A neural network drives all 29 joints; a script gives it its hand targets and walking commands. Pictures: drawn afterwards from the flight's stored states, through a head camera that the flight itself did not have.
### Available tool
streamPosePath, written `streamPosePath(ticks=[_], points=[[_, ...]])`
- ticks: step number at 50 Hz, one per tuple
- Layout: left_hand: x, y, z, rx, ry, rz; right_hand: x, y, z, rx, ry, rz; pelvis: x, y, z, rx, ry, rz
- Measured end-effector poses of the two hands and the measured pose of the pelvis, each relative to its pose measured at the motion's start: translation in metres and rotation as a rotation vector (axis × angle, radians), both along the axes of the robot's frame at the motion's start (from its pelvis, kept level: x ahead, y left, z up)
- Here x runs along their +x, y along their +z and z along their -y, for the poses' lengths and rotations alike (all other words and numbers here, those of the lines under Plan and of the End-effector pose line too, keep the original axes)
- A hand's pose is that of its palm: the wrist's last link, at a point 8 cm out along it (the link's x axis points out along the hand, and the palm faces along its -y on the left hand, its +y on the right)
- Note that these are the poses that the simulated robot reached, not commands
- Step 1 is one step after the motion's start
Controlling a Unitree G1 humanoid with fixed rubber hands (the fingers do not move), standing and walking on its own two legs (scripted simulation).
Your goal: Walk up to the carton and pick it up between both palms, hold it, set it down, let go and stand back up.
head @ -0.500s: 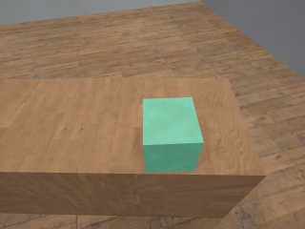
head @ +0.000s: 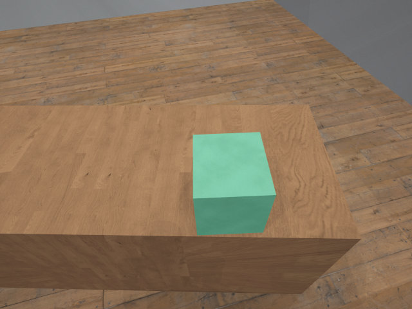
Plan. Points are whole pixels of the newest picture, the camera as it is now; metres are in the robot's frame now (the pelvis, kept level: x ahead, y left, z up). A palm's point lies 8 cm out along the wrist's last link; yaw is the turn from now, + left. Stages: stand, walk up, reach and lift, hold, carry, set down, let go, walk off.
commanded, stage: stand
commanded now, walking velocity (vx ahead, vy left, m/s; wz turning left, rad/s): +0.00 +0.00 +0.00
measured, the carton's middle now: (228, 184) +0.43 -0.03 -0.08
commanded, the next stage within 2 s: none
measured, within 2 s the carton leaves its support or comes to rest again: neither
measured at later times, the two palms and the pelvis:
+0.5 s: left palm out of the picture -0.01 +0.23 -0.14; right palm out of the picture +0.00 -0.23 -0.14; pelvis +0.00 +0.00 +0.00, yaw +0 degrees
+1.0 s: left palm out of the picture -0.01 +0.23 -0.14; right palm out of the picture +0.00 -0.23 -0.14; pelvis +0.01 +0.00 +0.00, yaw +0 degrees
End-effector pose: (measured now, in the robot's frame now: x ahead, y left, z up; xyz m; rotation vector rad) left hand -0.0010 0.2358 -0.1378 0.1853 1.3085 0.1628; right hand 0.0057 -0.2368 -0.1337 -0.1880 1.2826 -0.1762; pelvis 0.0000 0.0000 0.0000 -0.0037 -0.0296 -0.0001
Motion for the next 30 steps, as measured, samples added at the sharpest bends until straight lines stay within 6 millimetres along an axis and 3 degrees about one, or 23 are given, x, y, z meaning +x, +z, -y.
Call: streamPosePath(ticks=[30], points=[[-0.0072, -0.0029, 0.0041, -0.011, 0.015, -0.054, -0.0064, -0.0029, -0.0082, 0.011, -0.022, -0.047, 0.0056, 0.0010, -0.0020, 0.002, -0.002, -0.005]])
